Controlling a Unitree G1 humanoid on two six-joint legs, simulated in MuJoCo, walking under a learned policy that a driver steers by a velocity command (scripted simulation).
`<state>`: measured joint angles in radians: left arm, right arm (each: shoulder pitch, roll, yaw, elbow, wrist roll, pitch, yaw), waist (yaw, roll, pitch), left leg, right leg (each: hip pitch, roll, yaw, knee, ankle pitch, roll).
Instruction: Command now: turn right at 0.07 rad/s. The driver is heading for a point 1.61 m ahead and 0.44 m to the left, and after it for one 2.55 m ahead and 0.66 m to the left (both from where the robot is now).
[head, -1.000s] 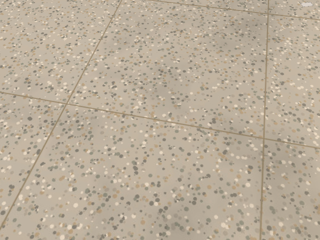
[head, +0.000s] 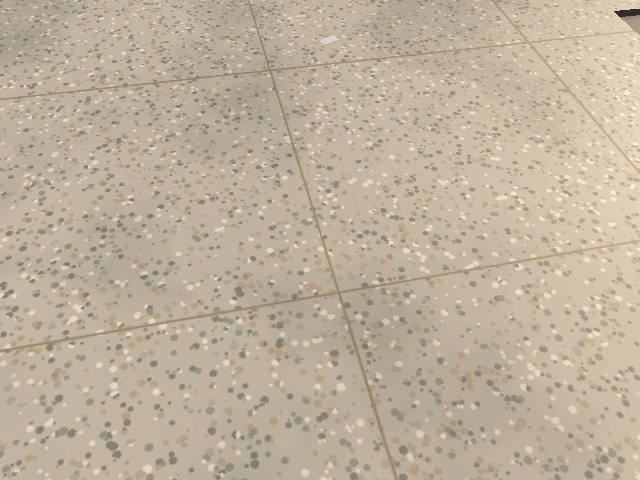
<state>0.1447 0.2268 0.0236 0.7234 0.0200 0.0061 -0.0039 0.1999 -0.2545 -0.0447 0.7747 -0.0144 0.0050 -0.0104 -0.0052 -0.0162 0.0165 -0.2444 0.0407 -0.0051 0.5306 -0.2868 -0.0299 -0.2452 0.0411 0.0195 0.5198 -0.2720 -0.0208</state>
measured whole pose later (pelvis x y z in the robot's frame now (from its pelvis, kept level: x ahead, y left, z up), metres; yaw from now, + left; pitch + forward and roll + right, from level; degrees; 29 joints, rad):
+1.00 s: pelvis +0.12 +0.00 +0.01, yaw +0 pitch +1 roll +0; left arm 0.46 0.20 0.03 1.03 -0.01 -0.07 0.00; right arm 0.12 -0.28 -0.05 0.84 0.02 -0.09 0.03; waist 0.06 0.03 0.01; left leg -0.62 0.07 0.03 0.95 -0.20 0.02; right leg 0.03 0.02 0.00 0.24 -0.30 -0.04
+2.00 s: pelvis +0.68 -0.01 +0.01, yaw +8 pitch +0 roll -2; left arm 0.27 0.25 0.06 0.92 0.02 -0.11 -0.01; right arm 0.22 -0.30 -0.07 0.88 0.03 -0.04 -0.01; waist 0.03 0.05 0.03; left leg -0.64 0.11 -0.07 1.07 -0.20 0.02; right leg -0.12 0.03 -0.17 0.29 -0.18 -0.05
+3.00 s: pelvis +1.21 +0.20 +0.01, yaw +38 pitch +1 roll -1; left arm 0.29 0.26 0.06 0.83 0.00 -0.10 -0.03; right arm 0.24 -0.29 -0.06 0.73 0.01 -0.06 -0.01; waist 0.03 0.04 0.02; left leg -0.54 0.05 -0.06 1.08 -0.33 0.02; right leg -0.22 0.06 -0.02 0.36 -0.17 -0.05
